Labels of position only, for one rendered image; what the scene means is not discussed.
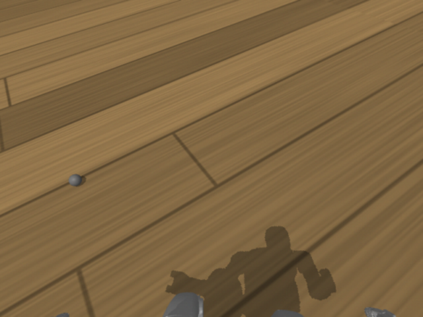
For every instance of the ball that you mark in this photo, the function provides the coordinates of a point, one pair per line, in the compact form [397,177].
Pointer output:
[75,180]

